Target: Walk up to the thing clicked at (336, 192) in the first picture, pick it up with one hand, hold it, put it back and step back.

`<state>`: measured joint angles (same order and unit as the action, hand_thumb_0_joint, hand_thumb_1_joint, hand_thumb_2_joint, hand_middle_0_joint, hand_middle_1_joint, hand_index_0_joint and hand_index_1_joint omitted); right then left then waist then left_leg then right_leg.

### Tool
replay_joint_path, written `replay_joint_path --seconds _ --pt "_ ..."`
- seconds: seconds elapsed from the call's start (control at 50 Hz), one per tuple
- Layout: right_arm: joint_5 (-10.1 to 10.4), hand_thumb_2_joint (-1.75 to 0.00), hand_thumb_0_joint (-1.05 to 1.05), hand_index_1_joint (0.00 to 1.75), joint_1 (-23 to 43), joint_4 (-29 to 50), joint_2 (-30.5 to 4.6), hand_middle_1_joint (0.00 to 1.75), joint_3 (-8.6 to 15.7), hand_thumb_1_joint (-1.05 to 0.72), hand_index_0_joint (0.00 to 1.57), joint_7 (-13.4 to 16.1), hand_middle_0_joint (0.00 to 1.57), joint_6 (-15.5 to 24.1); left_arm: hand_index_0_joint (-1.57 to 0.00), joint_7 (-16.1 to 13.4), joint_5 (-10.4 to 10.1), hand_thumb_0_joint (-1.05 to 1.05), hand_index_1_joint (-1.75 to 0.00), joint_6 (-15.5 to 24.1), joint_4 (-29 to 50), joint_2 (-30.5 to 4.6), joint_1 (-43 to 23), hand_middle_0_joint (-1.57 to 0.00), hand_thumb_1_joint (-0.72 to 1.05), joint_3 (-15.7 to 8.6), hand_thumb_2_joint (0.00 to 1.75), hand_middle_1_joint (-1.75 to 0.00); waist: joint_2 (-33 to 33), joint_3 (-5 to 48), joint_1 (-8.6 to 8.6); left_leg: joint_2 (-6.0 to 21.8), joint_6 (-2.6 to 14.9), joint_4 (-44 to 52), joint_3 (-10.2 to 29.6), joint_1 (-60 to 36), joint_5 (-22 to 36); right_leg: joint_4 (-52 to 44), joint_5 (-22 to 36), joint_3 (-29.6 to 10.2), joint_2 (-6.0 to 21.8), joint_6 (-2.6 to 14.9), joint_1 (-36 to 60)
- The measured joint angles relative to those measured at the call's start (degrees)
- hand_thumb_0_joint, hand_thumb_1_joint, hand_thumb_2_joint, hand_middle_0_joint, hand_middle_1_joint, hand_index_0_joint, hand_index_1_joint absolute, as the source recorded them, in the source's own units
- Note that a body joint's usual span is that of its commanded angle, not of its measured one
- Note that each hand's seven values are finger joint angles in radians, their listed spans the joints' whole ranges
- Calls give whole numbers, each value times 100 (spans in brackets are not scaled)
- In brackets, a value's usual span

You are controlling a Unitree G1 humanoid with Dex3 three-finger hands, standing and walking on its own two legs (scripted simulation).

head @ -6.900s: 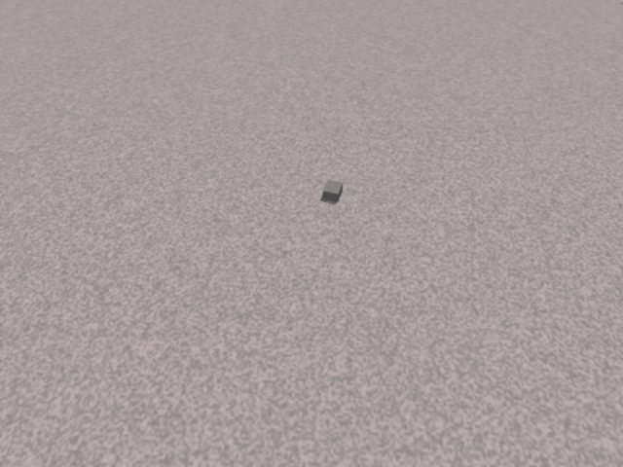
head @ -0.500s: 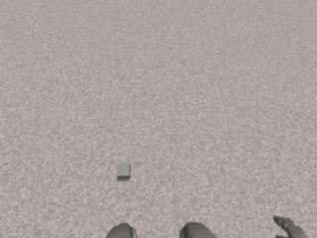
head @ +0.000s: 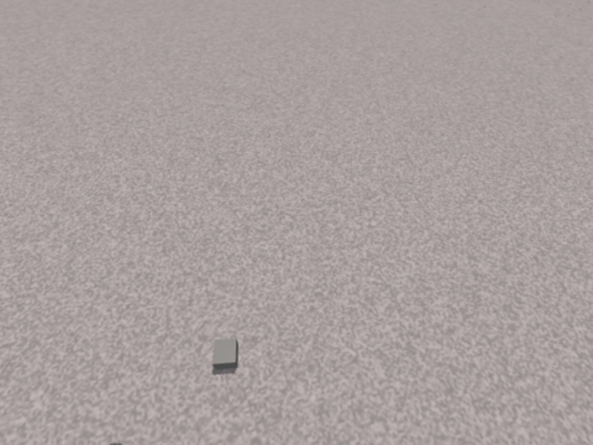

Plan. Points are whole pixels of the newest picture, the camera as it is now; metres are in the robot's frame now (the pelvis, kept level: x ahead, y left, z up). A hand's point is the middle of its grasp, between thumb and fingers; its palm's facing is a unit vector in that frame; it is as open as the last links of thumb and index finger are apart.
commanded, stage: walk up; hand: left
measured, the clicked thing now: (226, 353) +0.54 +0.22 -0.74
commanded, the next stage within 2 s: none
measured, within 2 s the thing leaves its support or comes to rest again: neither
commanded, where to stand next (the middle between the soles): +0.10 +0.01 m, yaw +2 degrees
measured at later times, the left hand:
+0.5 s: hand out of the picture +0.02 +0.36 -0.15, palm faces +0.05 -0.88 -0.47, open 7.4 cm
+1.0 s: hand out of the picture +0.00 +0.27 -0.16, palm faces -0.01 -0.93 -0.37, open 7.3 cm
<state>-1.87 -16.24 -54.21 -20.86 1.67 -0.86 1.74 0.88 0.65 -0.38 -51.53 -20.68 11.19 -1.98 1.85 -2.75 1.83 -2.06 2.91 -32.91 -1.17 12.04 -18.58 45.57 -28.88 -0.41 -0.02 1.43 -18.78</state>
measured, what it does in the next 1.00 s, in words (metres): steps on the spot: left foot, then right foot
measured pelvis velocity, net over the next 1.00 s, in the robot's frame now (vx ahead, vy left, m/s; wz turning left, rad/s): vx -0.02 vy -0.02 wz -0.07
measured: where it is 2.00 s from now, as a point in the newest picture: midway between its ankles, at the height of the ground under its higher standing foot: outside the picture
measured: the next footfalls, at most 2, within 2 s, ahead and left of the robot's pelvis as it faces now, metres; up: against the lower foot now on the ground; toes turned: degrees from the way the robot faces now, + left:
left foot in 0.46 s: +0.14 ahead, +0.19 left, +0.00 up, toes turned +4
right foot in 0.88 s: -0.01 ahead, -0.16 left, +0.00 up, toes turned -6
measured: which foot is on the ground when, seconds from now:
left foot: down 0.00-0.16, up 0.18-0.44, down 0.46-0.90, up 0.92-1.00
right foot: down 0.00-0.48, up 0.50-0.86, down 0.88-1.00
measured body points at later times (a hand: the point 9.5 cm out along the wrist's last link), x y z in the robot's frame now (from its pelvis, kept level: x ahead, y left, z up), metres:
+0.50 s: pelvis +0.02 +0.05 -0.02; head +0.05 +0.05 +0.43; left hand +0.02 +0.40 -0.12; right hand +0.13 -0.28 -0.13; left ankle +0.10 +0.19 -0.73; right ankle +0.05 -0.14 -0.73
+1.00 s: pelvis -0.02 -0.02 -0.02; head -0.04 -0.01 +0.43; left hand +0.00 +0.32 -0.13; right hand +0.00 -0.40 -0.10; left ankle +0.07 +0.13 -0.67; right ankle -0.06 -0.15 -0.73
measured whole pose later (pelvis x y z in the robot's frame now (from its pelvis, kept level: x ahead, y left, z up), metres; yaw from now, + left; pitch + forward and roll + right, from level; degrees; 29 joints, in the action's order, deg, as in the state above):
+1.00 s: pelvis -0.02 -0.02 -0.02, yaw -4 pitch -4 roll +0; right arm -1.0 -19.3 -54.2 -28.4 6.4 2.3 -1.3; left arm 3.7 2.8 -2.4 -51.6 -24.2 22.5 -6.3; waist 0.6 -0.2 -2.7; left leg 2.3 1.0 -65.6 4.2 33.8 -26.8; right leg 42.4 -27.7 0.6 1.8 -0.3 -12.4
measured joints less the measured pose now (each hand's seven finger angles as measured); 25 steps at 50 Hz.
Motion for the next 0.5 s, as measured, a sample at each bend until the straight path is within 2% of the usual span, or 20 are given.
replay_joint_path --seconds 0.04,0.08,0.14,0.18,0.22,0.26,0.3,0.34,0.4,0.46,0.48,0.5 --pt "13 -90 1 30 24 42 5 30 -9 -91 21 -3 21 16 -21 17 -9 0 -30 53 -76 -32 16 -21 90 4 90 -30 -20 -20 -4 62 -51 179 16 -92 84 -149 58 -11 16 -1 -22" --pt "39 -90 1 30 75 75 1 30 -19 -91 21 -11 21 18 -21 12 -28 0 -30 123 -141 -73 0 -21 90 -5 90 -30 -43 -80 -11 107 -113 238 47 -118 119 -598 455 22 77 -20 50" --pt "108 -90 1 30 233 109 -52 30 -11 -90 21 -27 21 -128 -21 -89 -44 0 -30 268 -252 -109 -18 -21 90 -15 90 -30 -149 -208 -89 213 -201 -88 64 -29 -67 -1498 1722 98 70 -101 337" --pt "89 -90 1 30 348 165 -117 30 47 -91 21 -54 21 -283 -21 -159 -10 0 -30 342 -320 -63 11 -21 90 -12 90 -30 -358 -238 -76 294 -162 -631 205 199 -392 -1442 1664 217 -22 -135 337" --pt "-38 -90 1 30 357 305 -185 30 125 -91 21 -146 21 -404 -21 -187 30 0 -30 433 -303 -59 164 -21 90 -9 90 -30 -427 -183 -113 193 -113 -1567 286 596 -845 -1383 1518 247 44 -68 321" --pt "-101 -90 1 30 355 380 -309 30 195 -91 21 -255 21 -455 -21 -224 55 0 -30 486 -292 -60 353 -21 90 -23 90 -30 -503 -146 -178 182 -115 -2193 331 928 -825 -1454 1481 237 141 -18 399" --pt "-107 -90 1 30 332 428 -441 30 286 -91 20 -336 21 -458 -21 -247 66 0 -30 528 -297 -87 535 -21 90 -43 90 -30 -611 -123 -231 292 -150 -2426 423 1200 -643 -1570 1508 254 232 -63 507" --pt "-53 -90 1 30 313 413 -534 30 344 -91 20 -359 21 -423 -21 -222 99 0 -30 531 -296 -159 700 -21 90 -82 90 -30 -663 -124 -310 421 -201 -2307 497 1341 -485 -1605 1492 232 335 -123 594" --pt "111 -90 1 30 324 268 -537 30 321 -91 20 -273 20 -289 -21 -152 158 0 -30 336 -281 -313 811 -21 90 -153 90 -30 -584 -156 -452 541 -328 -1369 465 1216 -242 -1415 1363 136 508 -194 578" --pt "190 -90 1 30 318 235 -475 30 268 -91 20 0 21 -145 -21 -36 167 0 -30 -84 -59 -471 740 -21 90 -233 90 -30 -413 -327 -528 468 -435 -457 147 934 732 -657 972 38 676 -264 273" --pt "172 -90 1 30 334 214 -424 30 269 -91 20 106 21 -106 -21 -21 149 0 -30 -207 18 -526 674 -21 90 -260 90 -30 -302 -422 -523 392 -457 -430 64 911 684 -311 793 -20 750 -269 126" --pt "139 -90 1 30 389 181 -324 30 255 -91 20 192 21 -91 -21 -31 122 1 -30 -324 62 -583 562 -21 90 -290 90 -30 -112 -555 -530 292 -427 -607 -14 980 577 0 665 -251 771 -168 -22"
